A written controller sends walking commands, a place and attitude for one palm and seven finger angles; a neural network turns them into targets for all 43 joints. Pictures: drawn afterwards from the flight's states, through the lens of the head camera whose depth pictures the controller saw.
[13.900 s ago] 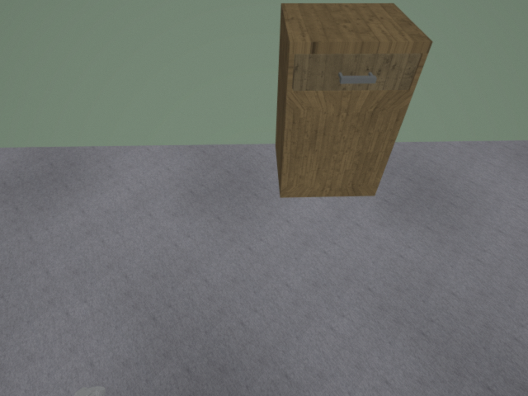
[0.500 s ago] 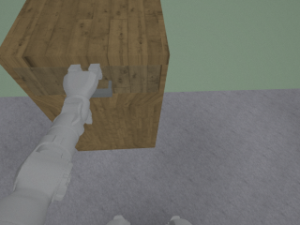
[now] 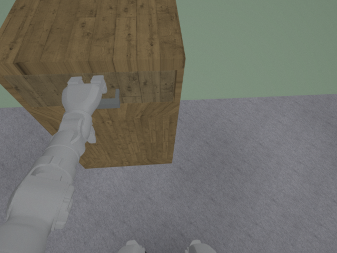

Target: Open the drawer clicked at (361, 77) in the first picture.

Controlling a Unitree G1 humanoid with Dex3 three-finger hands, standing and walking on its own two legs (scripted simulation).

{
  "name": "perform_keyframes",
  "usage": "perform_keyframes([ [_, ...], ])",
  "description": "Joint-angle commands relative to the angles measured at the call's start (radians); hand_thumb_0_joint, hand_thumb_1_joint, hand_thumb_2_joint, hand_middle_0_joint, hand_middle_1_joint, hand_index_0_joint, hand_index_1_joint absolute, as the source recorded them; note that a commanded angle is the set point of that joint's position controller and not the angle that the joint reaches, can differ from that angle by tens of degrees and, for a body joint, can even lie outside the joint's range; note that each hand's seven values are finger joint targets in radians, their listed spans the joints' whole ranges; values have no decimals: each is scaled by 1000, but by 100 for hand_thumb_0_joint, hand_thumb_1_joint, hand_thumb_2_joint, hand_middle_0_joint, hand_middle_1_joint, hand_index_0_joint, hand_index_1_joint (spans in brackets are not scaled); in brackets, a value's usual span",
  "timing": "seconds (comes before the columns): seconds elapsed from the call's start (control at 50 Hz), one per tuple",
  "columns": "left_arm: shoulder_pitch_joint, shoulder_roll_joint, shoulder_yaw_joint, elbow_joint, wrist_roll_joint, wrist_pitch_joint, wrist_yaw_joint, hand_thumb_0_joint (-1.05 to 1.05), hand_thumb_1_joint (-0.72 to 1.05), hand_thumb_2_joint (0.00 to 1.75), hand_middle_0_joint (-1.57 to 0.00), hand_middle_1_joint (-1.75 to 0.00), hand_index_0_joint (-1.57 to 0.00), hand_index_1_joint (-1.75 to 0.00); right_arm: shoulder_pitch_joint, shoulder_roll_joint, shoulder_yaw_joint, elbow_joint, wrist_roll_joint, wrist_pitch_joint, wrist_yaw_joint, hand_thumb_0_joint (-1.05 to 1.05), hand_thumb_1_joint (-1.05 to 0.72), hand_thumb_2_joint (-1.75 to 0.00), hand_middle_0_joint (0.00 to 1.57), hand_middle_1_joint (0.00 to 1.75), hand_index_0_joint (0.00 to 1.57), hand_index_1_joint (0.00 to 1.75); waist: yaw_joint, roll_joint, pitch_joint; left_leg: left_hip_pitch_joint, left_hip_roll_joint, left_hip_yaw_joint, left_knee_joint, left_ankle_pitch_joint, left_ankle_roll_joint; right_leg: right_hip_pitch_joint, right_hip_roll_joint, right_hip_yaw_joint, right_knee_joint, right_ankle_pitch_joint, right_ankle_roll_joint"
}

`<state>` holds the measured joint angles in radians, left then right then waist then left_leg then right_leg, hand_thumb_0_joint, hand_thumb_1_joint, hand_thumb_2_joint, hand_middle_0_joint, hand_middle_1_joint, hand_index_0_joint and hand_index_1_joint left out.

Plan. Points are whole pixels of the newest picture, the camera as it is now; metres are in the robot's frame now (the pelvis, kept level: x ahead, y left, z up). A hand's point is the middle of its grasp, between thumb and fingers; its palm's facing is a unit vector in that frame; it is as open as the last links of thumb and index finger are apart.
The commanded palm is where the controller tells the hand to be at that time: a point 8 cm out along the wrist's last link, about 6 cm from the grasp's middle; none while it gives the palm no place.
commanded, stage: lower the fingers behind the handle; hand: left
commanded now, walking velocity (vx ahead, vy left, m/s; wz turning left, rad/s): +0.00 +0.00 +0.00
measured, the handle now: (97, 98) +0.55 +0.18 -0.04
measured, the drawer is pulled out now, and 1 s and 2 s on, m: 0.00 0.00 0.00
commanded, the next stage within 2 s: close the thumb around the handle in 1.38 s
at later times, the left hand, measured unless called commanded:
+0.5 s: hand (93, 114) +0.48 +0.18 -0.02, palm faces -0.07 -0.03 -1.00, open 13.8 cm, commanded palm +0.47 +0.17 +0.02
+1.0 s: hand (96, 119) +0.48 +0.18 -0.05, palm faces -0.04 -0.01 -1.00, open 14.0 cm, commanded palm +0.47 +0.17 -0.01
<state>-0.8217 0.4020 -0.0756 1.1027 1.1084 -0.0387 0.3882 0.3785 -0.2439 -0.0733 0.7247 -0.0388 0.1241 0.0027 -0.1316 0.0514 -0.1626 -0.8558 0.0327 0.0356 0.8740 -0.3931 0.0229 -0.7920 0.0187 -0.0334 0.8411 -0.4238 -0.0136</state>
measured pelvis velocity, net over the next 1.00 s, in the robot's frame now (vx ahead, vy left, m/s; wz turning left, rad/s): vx -0.02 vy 0.01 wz -0.01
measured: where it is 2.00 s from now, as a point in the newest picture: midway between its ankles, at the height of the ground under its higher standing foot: outside the picture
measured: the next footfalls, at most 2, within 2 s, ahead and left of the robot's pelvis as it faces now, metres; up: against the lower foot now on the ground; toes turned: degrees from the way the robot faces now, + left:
none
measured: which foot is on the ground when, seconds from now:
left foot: down 0.00-1.00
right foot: down 0.00-1.00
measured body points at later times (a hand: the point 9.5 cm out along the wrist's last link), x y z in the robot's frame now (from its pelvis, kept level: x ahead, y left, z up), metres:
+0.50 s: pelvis -0.01 +0.00 -0.02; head +0.11 +0.00 +0.42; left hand +0.48 +0.18 +0.03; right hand -0.02 -0.27 -0.15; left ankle +0.00 +0.10 -0.69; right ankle -0.02 -0.12 -0.69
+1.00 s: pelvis -0.02 +0.01 -0.03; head +0.11 +0.01 +0.40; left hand +0.48 +0.18 +0.01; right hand -0.03 -0.26 -0.16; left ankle +0.00 +0.10 -0.69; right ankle -0.02 -0.12 -0.69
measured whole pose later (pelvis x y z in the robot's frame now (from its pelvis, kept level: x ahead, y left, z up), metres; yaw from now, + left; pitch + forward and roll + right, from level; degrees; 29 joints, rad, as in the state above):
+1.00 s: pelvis -0.02 +0.01 -0.03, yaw -1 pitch +26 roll -3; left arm -0.90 0.39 -0.08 1.18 1.13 0.04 0.47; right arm 0.34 -0.23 -0.05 0.72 -0.05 0.11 0.01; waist -0.16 0.06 -0.19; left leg -1.09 0.04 0.03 1.08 -0.45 0.04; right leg -1.02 0.02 -0.04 1.04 -0.48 0.00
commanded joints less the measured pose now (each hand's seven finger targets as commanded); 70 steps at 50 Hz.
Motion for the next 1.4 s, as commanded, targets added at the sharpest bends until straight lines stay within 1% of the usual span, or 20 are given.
perform_keyframes([
  [0.0,-472,177,42,-182,3,7,68,0,-50,30,-30,-120,-30,-120,136,-156,-56,-42,-3,-17,-8,0,-90,-90,20,30,20,30,-34,27,-439,364,-37,-35,-20,443,21,97,50,2,-66,410,-21],
  [0.08,-494,239,80,-145,10,42,88,0,-50,30,-30,-120,-30,-120,120,-161,-45,-42,-3,-13,-14,0,-90,-90,20,30,20,30,-35,12,-435,297,-45,-23,-11,394,26,117,45,11,-58,404,-19],
  [0.14,-505,200,47,-146,16,54,91,0,-50,30,-30,-120,-30,-120,122,-156,-46,-49,-3,-18,-14,0,-90,-90,20,30,20,30,-41,54,-455,328,-40,-24,-3,402,23,83,47,6,-50,390,-20],
  [0.18,-469,226,74,-120,3,58,79,0,-50,30,-30,-120,-30,-120,122,-158,-43,-53,-5,-17,-17,0,-90,-90,20,30,20,30,-36,12,-480,306,-43,-22,10,409,27,115,46,11,-43,416,-16],
  [0.22,-455,231,67,-94,8,61,67,0,-50,30,-30,-120,-30,-120,125,-159,-40,-54,-1,-17,-21,0,-90,-90,20,30,20,30,-39,-1,-446,271,-43,-20,10,382,28,106,44,12,-41,405,-14],
  [0.26,-464,184,25,-103,9,55,55,0,-50,30,-30,-120,-30,-120,124,-154,-40,-57,1,-23,-23,0,-90,-90,20,30,20,30,-50,14,-436,267,-42,-19,14,362,28,85,43,13,-44,387,-13],
  [0.3,-470,231,65,-134,7,29,48,0,-50,30,-30,-120,-30,-120,135,-160,-41,-56,-1,-28,-25,0,-90,-90,20,30,20,30,-40,24,-480,288,-38,-27,26,381,28,79,44,14,-26,389,-15],
  [0.38,-440,156,21,-90,5,14,48,0,-50,30,-30,-120,-30,-120,134,-150,-42,-47,-4,-31,-22,0,-90,-90,20,30,20,30,-56,12,-424,257,-36,-33,46,373,27,18,45,6,-14,362,-17],
  [0.46,-444,200,47,-75,10,25,64,0,-50,30,-30,-120,-30,-120,136,-159,-38,-47,-5,-32,-21,0,-90,-90,20,30,20,30,-51,10,-423,214,-36,-34,56,319,28,-3,45,4,-2,313,-18],
  [0.52,-470,181,34,-104,20,27,72,0,-50,30,-30,-120,-30,-120,142,-157,-42,-46,-9,-31,-17,0,-90,-90,20,30,20,30,-50,59,-471,255,-31,-41,73,367,22,-32,47,-2,21,328,-21],
  [0.66,-436,205,64,-104,19,35,86,0,-50,30,-30,-120,-30,-120,138,-161,-41,-44,-15,-27,-14,0,-90,-90,20,30,20,30,-42,45,-494,232,-28,-42,98,377,23,-34,48,-3,44,342,-20],
  [0.82,-402,164,39,-68,25,62,97,0,-50,30,-30,-120,-30,-120,131,-161,-40,-41,-15,-23,-9,0,-90,-90,20,30,20,30,-43,43,-464,221,-22,-53,107,361,17,-88,51,-14,62,299,-23],
  [0.88,-428,109,-2,-47,20,74,94,0,-50,30,-30,-120,-30,-120,130,-156,-39,-38,-14,-24,-7,0,-90,-90,20,30,20,30,-65,35,-433,206,-18,-60,109,339,17,-122,50,-21,66,270,-23],
  [0.92,-419,141,21,-55,21,74,90,0,-50,30,-30,-120,-30,-120,126,-162,-39,-41,-15,-24,-8,0,-90,-90,20,30,20,30,-54,47,-458,209,-17,-58,119,335,17,-127,49,-18,75,265,-24],
  [0.96,-437,106,-8,-47,19,74,84,0,-50,30,-30,-120,-30,-120,128,-157,-38,-43,-15,-26,-9,0,-90,-90,20,30,20,30,-71,33,-436,186,-18,-59,125,311,20,-141,48,-18,76,250,-22],
  [1.0,-442,155,28,-79,20,65,82,0,-50,30,-30,-120,-30,-120,132,-162,-37,-46,-15,-27,-11,0,-90,-90,20,30,20,30,-54,54,-480,202,-16,-64,130,333,18,-134,47,-18,93,261,-24],
  [1.2,-516,149,13,-92,18,69,100,0,-50,30,-30,-120,-30,-120,138,-159,-35,-41,-15,-35,-16,0,-90,-90,20,30,20,30,-82,59,-490,196,-15,-73,145,308,21,-163,47,-19,94,234,-20],
  [1.24,-516,192,38,-82,19,78,102,0,-50,30,-30,-120,-30,-120,138,-163,-31,-40,-15,-33,-17,0,-90,-90,20,30,20,30,-73,57,-497,175,-21,-63,147,305,24,-135,47,-13,94,248,-20],
  [1.34,-495,205,42,-62,10,90,83,0,-50,30,-30,-120,-30,-120,140,-162,-26,-41,-10,-33,-21,0,-90,-90,20,30,20,30,-73,34,-496,149,-26,-53,149,296,28,-101,46,-8,86,271,-16],
  [1.38,-513,191,30,-80,6,83,72,0,-50,30,-30,-120,-30,-120,140,-158,-27,-41,-10,-35,-21,0,-90,-90,20,30,20,30,-75,63,-507,166,-25,-55,149,314,27,-107,47,-7,88,280,-18],
])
